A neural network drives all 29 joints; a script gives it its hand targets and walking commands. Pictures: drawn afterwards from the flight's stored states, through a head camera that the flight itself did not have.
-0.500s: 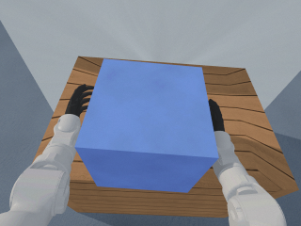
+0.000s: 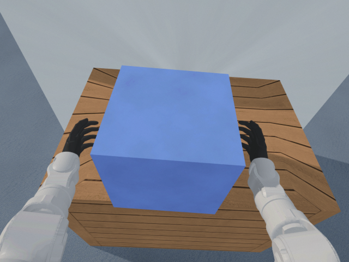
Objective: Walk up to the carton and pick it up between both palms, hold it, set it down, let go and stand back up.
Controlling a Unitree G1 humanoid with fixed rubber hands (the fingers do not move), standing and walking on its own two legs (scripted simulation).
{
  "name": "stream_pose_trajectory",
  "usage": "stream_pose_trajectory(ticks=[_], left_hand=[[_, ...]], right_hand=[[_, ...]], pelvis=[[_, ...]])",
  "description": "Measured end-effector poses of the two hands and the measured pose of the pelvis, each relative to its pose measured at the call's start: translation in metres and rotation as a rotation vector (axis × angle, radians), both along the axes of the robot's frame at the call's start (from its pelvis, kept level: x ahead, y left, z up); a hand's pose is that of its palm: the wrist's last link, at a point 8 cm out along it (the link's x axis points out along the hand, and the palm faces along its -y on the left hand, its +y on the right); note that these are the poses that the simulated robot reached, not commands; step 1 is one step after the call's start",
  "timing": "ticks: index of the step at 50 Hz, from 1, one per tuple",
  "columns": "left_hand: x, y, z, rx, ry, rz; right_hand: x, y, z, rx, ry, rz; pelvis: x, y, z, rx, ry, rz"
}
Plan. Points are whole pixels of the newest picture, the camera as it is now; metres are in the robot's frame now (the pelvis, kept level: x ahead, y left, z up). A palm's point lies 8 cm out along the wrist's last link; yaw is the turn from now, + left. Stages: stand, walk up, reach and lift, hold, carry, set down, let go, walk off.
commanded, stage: set down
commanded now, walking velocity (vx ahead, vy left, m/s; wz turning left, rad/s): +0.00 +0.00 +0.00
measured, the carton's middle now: (169, 142) +0.42 +0.00 +0.00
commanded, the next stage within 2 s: none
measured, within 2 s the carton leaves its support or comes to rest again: neither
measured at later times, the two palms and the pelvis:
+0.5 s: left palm (58, 179) +0.30 +0.25 +0.01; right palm (264, 182) +0.28 -0.21 +0.03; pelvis +0.00 +0.00 +0.00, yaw +0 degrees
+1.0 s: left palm (44, 217) +0.23 +0.27 -0.01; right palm (266, 207) +0.23 -0.21 +0.02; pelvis +0.02 +0.01 +0.00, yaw +0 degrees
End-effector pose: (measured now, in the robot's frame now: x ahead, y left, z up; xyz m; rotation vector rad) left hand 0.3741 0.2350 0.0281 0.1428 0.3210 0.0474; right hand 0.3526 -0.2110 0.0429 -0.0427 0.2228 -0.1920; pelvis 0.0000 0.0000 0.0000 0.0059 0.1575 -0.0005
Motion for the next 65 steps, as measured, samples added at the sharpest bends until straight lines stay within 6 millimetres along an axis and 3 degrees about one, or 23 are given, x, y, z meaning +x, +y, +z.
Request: stream_pose_trajectory(ticks=[14, 20, 30, 35, 53, 65], left_hand=[[-0.04, 0.009, -0.005, -0.011, -0.047, -0.014], [-0.055, 0.012, -0.005, -0.012, -0.056, -0.011], [-0.086, 0.023, -0.022, -0.014, -0.022, 0.014], [-0.097, 0.021, -0.024, -0.022, -0.038, -0.005], [-0.154, 0.032, -0.035, -0.047, -0.03, 0.013], [-0.164, 0.024, -0.038, -0.065, -0.015, 0.018]], right_hand=[[-0.052, -0.007, -0.014, 0.016, -0.009, -0.018], [-0.06, -0.006, -0.01, 0.022, -0.031, -0.012], [-0.077, -0.002, -0.025, 0.03, 0.012, -0.003], [-0.084, -0.001, -0.02, 0.031, -0.013, -0.004], [-0.127, 0.004, -0.024, 0.027, 0.009, -0.012], [-0.131, 0.004, -0.024, 0.031, 0.026, -0.004]], pelvis=[[-0.001, 0.0, 0.001, -0.001, -0.056, -0.001], [0.0, 0.001, 0.002, -0.001, -0.095, -0.001], [0.007, 0.001, 0.002, -0.001, -0.128, -0.002], [0.012, 0.003, 0.003, -0.005, -0.141, -0.003], [0.017, 0.009, 0.004, -0.017, -0.211, -0.003], [0.015, 0.007, 0.004, -0.019, -0.227, -0.005]])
